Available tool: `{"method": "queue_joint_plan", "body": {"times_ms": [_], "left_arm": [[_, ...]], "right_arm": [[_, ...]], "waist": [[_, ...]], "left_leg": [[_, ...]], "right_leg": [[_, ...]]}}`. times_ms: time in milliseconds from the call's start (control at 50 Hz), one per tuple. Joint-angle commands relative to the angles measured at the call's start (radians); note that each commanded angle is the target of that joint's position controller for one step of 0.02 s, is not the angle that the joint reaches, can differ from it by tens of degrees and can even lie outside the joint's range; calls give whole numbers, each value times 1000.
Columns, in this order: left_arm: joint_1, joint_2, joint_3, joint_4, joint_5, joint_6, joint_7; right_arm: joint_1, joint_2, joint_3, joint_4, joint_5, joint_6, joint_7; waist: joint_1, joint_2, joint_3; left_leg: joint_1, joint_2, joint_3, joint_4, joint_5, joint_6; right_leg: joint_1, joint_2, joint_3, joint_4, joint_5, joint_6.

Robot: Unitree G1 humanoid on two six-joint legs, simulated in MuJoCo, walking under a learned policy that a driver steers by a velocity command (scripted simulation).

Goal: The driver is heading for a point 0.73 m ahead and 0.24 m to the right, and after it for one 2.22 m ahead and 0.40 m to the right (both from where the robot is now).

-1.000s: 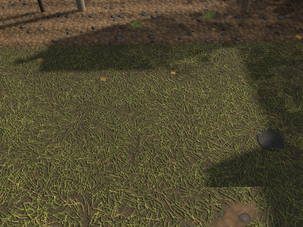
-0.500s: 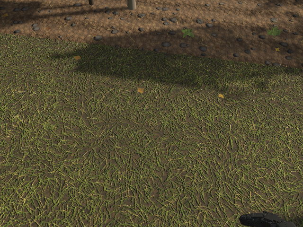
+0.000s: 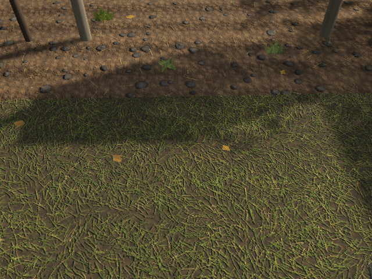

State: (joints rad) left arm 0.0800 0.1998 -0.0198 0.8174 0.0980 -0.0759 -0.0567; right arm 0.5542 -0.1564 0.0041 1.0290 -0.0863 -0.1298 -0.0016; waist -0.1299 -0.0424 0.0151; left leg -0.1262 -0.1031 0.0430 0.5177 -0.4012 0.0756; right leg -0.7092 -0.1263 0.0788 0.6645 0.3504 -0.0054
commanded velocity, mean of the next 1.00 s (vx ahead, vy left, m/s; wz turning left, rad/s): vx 0.10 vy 0.00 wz -0.13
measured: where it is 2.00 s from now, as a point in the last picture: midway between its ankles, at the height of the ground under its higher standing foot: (232, 226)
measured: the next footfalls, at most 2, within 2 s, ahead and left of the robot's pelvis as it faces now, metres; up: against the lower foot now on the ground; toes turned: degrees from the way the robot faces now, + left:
right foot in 0.24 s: +0.33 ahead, -0.19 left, -0.19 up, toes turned -4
left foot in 0.58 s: +0.40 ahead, +0.07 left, -0.19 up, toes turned -2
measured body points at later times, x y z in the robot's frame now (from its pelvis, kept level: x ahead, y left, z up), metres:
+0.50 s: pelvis +0.25 -0.08 -0.17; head +0.27 -0.09 +0.28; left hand +0.30 +0.16 -0.32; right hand +0.38 -0.32 -0.30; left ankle +0.31 +0.08 -0.82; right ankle +0.29 -0.18 -0.91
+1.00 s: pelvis +0.32 -0.07 -0.19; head +0.33 -0.09 +0.26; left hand +0.48 +0.18 -0.30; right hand +0.35 -0.37 -0.33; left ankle +0.36 +0.07 -0.91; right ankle +0.30 -0.15 -0.90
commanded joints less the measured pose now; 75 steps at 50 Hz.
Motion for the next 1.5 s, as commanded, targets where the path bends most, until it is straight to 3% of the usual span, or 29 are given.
{"method": "queue_joint_plan", "body": {"times_ms": [20, 80, 180, 200, 240, 260, 280, 300, 340, 360, 380, 440, 480, 520, 580, 620, 680, 840, 880, 940, 1000, 1020, 1040, 1060, 1140, 1200, 1400, 1480, 1500], "left_arm": [[-83, 11, -4, -83, 1, -7, -17], [-133, 99, 22, -114, -2, 10, -7], [-149, 63, 4, -48, -1, 23, -7], [-73, 119, 51, -22, -221, 12, -4], [456, 193, 80, 156, -164, 29, 14], [562, 225, 69, 190, -113, 34, 15], [501, 236, 74, 193, -119, 47, 13], [424, 139, 46, 179, -113, 61, 21], [168, 144, 36, 161, -115, 65, 50], [107, 139, 33, 118, -95, 55, 56], [42, 165, 34, 118, -78, 46, 54], [65, 139, 34, 116, -77, 22, 74], [108, 88, 26, 132, -75, 33, 105], [155, 131, 43, 151, -84, 46, 101], [210, 62, 35, 178, -113, 44, 75], [376, 35, 40, 200, -85, 44, 63], [206, 74, 55, 134, -95, 86, 90], [123, 88, 95, 4, -98, 89, 100], [89, 68, 97, -20, -110, 100, 89], [165, 62, 107, -10, -116, 112, 79], [429, 67, 133, 89, -115, 117, 72], [514, 127, 148, 106, -117, 101, 76], [469, 215, 141, 31, -115, 64, 71], [439, 237, 148, 17, -92, 40, 67], [231, 164, 122, -47, -111, 29, 78], [353, 142, 115, -7, -121, 31, 94], [481, 123, 121, 48, -133, 38, 111], [397, 139, 132, 23, -119, 34, 92], [359, 121, 125, -3, -99, 27, 83]], "right_arm": [[84, -56, 15, -11, -3, 9, 12], [121, -61, 18, -21, 30, -12, 5], [264, -77, 15, 27, 55, 51, -35], [61, -100, -30, 0, 119, 87, -56], [171, -20, -22, 60, 116, 79, -35], [238, 12, -5, 82, 157, 70, -29], [201, -55, -6, 11, 176, 50, -17], [68, -94, -11, -43, 168, 51, -21], [-47, 7, 15, -124, 160, 92, -63], [-90, 13, 13, -113, 130, 117, -80], [-80, 43, 14, -120, 114, 139, -96], [-170, -30, -32, -140, 109, 116, -108], [-245, -16, -36, -145, 87, 97, -91], [-277, -12, -37, -144, 97, 111, -72], [-285, -93, -64, -136, 72, 139, -50], [-290, -202, -91, -137, 64, 160, -46], [-415, -148, -97, -160, 86, 160, -35], [-336, -227, -132, -192, 83, 130, -88], [-316, -246, -141, -200, 87, 130, -99], [-448, -262, -149, -213, 117, 131, -88], [-533, -165, -121, -216, 102, 115, -47], [-566, -80, -95, -234, 90, 107, -31], [-568, -52, -86, -269, 91, 79, -25], [-612, -132, -98, -302, 121, 45, -26], [-494, -229, -123, -229, 65, 16, -37], [-584, -157, -100, -271, 71, 16, -16], [-837, -121, -74, -414, 107, -10, 38], [-538, -216, -113, -354, 97, -16, 30], [-311, -273, -128, -316, 82, -13, 22]], "waist": [[10, 104, 80], [-3, 42, 127], [-82, 43, 161], [3, 2, 182], [183, -192, -161], [243, -290, -382], [233, -259, -532], [237, -110, -538], [94, 70, -412], [81, 166, -278], [19, 133, -201], [37, 27, 2], [62, -56, -67], [74, -126, -126], [68, -41, -66], [174, 146, -60], [135, 198, 56], [93, 256, -142], [68, 224, -149], [161, 222, -65], [285, 106, -50], [316, -156, -28], [261, -265, 1], [264, -203, 41], [127, -28, 33], [158, -18, -7], [224, -82, 41], [65, -110, -116], [-27, -35, -278]], "left_leg": [[-303, 203, -168, 4, 225, 152], [-193, 240, -224, 115, 209, 115], [-23, 226, -298, 294, 114, 42], [-151, 171, -251, 523, 270, 42], [-499, 21, -76, 1116, -421, -62], [-734, -28, -124, 1605, -744, -129], [-890, 39, -214, 1709, -676, -153], [-917, 121, -218, 1621, -611, -161], [-829, 225, -129, 1506, -405, -199], [-675, 217, -123, 1485, -321, -192], [-590, 215, -122, 1440, -312, -192], [-520, 210, -145, 846, 108, -156], [-321, 182, -100, 324, 323, -162], [-197, 137, -74, 222, 307, -180], [-43, 146, -87, -14, 450, -112], [99, 278, -172, 19, 556, -36], [-192, 217, -163, -134, -100, -30], [37, 465, -348, -105, 373, 126], [22, 508, -380, -168, 98, 142], [-281, 440, -241, -249, -206, 61], [-562, 325, 1, 26, -282, -43], [-731, 235, 118, 474, -240, -109], [-968, 127, -3, 710, -184, -118], [-1037, 145, -135, 753, -116, -84], [-842, 219, -132, 607, 267, -90], [-746, 164, -89, 431, 418, -108], [-568, 85, -82, 17, 460, -77], [-62, 62, -48, -29, 361, 31], [282, 223, -226, 21, 379, 109]], "right_leg": [[185, 17, -63, -52, 312, -28], [127, -1, -39, -116, 132, -14], [244, -58, -27, -496, 225, 9], [364, 16, -17, -516, 223, 6], [1067, -128, -15, -313, 1001, -54], [1409, -264, 2, 14, 1379, -147], [1496, -347, 126, 87, 1274, -284], [1383, -311, 125, 14, 906, -314], [957, -368, 287, -211, 228, -377], [636, -368, 243, -293, 264, -376], [437, -346, 209, -323, 221, -358], [235, -122, -7, -379, 26, -240], [280, 1, -109, -348, -14, -193], [334, -63, -40, -350, -42, -218], [285, -37, 4, -333, -428, -124], [168, 74, -37, -295, -801, -19], [280, 124, -112, -216, -711, 16], [124, 138, -100, 151, -825, 17], [75, 117, -92, 250, -905, -1], [338, 120, -131, 106, -763, -57], [707, 179, -180, -15, -736, -93], [776, 15, 119, -213, -962, -167], [804, -189, 649, -436, -1102, -294], [763, -248, 788, -542, -1159, -366], [602, -78, 361, -427, -635, -206], [615, -23, 222, -400, -283, -172], [703, -54, 272, -348, -289, -179], [618, 15, 214, -70, 155, -128], [429, 76, 181, 209, -57, -102]]}}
